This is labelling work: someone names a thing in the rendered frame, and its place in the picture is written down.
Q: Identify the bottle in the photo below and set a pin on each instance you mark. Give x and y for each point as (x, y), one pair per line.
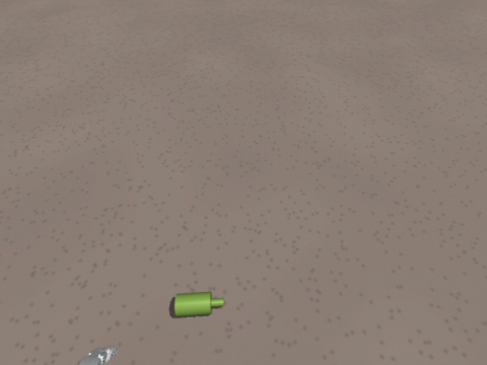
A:
(193, 304)

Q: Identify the left robot hand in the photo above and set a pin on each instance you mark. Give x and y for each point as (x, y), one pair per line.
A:
(99, 356)

